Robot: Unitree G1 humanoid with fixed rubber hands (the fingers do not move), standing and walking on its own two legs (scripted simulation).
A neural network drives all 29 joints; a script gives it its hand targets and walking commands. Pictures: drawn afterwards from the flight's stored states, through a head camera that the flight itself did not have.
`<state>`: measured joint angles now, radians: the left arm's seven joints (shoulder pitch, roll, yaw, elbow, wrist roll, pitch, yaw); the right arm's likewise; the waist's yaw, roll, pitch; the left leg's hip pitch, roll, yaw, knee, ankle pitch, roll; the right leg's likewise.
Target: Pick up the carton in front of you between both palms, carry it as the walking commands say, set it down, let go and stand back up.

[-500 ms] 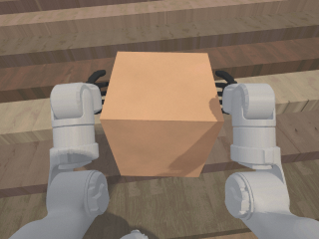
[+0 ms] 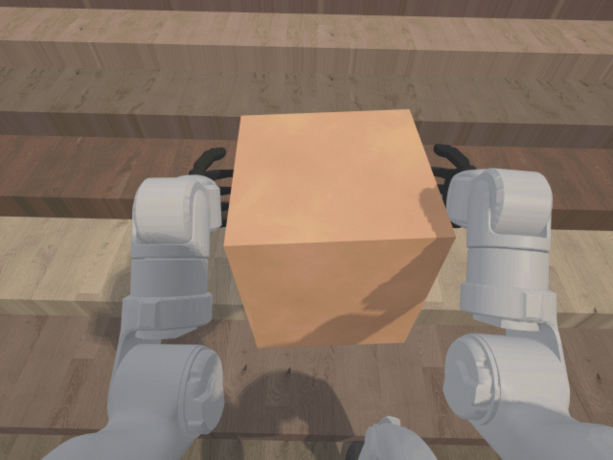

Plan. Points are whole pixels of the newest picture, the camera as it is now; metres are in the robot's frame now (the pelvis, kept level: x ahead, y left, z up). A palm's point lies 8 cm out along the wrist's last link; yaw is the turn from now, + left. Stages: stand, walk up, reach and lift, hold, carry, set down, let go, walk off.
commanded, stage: carry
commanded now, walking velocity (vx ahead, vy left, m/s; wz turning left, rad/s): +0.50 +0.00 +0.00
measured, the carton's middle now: (328, 237) +0.39 +0.03 +0.08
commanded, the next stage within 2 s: none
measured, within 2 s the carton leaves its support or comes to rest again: neither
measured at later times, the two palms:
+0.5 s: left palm out of the picture +0.70 +0.21 +0.27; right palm (435, 4) +0.67 -0.09 +0.26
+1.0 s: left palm out of the picture +0.95 +0.19 +0.37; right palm out of the picture +0.98 -0.11 +0.37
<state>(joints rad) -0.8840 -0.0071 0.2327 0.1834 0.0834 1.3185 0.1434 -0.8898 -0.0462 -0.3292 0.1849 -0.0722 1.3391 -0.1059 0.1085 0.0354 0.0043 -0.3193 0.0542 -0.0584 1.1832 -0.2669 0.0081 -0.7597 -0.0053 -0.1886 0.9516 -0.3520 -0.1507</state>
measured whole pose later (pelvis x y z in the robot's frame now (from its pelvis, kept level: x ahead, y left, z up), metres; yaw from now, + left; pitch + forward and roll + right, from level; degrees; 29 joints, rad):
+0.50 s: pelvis +0.31 +0.08 +0.10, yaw +1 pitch +4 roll +2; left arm -0.89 0.05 0.31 0.23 0.08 1.34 0.11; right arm -0.88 -0.01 -0.23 0.24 -0.08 1.32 -0.13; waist -0.10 -0.03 -0.04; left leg -0.72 0.04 0.15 0.97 -0.29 0.07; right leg -0.36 -0.08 0.06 1.23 -0.28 0.01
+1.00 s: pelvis +0.59 +0.01 +0.19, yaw +2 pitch +3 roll -2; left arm -0.91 0.02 0.23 0.29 0.08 1.32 0.13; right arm -0.89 -0.05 -0.30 0.25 -0.08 1.36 -0.12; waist 0.09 0.01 -0.07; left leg -0.24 0.14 0.01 0.93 -0.31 -0.01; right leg -0.79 -0.05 -0.16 1.00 -0.24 -0.10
